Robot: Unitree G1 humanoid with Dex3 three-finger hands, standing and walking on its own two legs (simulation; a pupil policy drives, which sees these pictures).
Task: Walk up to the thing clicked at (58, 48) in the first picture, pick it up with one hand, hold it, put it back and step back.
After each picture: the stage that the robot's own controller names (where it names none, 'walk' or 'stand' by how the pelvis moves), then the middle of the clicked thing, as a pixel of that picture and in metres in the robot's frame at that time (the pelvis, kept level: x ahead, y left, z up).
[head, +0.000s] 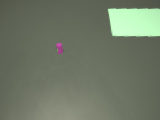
stand; (59, 48) +1.37 +0.28 -0.72
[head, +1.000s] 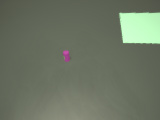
walk; (66, 56) +1.26 +0.29 -0.72
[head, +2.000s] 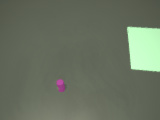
walk; (60, 85) +0.81 +0.27 -0.71
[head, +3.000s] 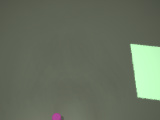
walk; out of the picture +0.49 +0.20 -0.70
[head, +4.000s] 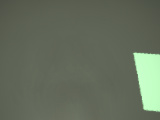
stand; out of the picture +0.41 +0.18 -0.72
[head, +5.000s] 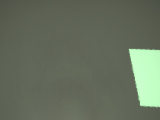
stand; out of the picture +0.40 +0.20 -0.72
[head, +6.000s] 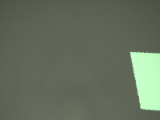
stand; out of the picture +0.40 +0.20 -0.73
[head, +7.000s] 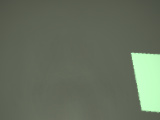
stand; out of the picture +0.39 +0.20 -0.73
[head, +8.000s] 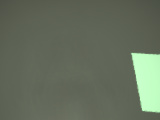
go down; out of the picture +0.39 +0.20 -0.73
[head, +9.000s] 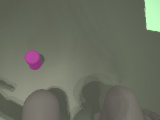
go down; (33, 60) +0.49 +0.20 -0.35
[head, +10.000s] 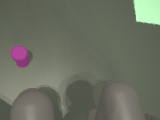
go down; (21, 57) +0.49 +0.21 -0.31
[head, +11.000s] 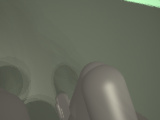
close in; out of the picture +0.48 +0.26 -0.23
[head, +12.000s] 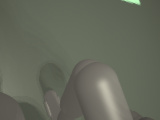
close; out of the picture +0.47 +0.27 -0.23
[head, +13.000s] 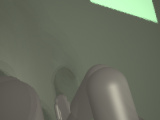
lift; out of the picture +0.41 +0.24 -0.23
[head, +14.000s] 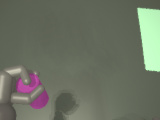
lift; (33, 92) +0.33 +0.17 -0.02
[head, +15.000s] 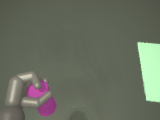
hold; (42, 99) +0.32 +0.15 +0.00
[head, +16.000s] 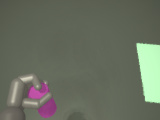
hold; (43, 100) +0.32 +0.16 -0.02
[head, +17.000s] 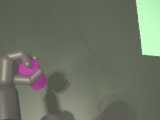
crouch; (33, 75) +0.40 +0.16 -0.09
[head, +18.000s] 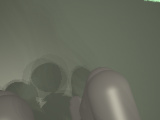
lower; out of the picture +0.47 +0.24 -0.19
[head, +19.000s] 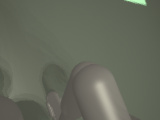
lower; out of the picture +0.45 +0.27 -0.24
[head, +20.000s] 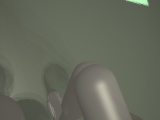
lower; out of the picture +0.45 +0.27 -0.24
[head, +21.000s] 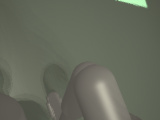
lower; out of the picture +0.45 +0.27 -0.25
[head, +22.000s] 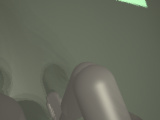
lower; out of the picture +0.45 +0.27 -0.25
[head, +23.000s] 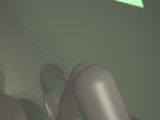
open; out of the picture +0.45 +0.26 -0.25
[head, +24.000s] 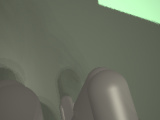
stand; out of the picture +0.45 +0.24 -0.25
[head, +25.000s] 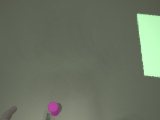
stand; (54, 109) +0.42 +0.17 -0.58
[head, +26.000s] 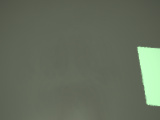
stand; out of the picture +0.39 +0.17 -0.66
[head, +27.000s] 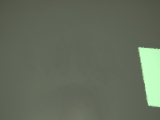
stand; out of the picture +0.39 +0.17 -0.67
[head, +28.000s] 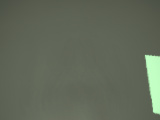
stand; out of the picture +0.40 +0.15 -0.72
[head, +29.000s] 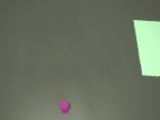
walk; (64, 107) +0.47 +0.14 -0.70
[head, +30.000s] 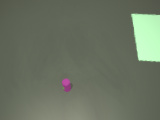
walk; (66, 85) +0.69 +0.17 -0.70
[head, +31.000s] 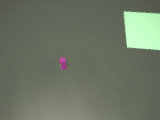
stand; (63, 63) +1.01 +0.22 -0.69
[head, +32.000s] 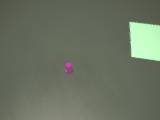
stand; (68, 68) +1.03 +0.15 -0.72
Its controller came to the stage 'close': yes
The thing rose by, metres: 0.70
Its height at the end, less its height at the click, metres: +0.00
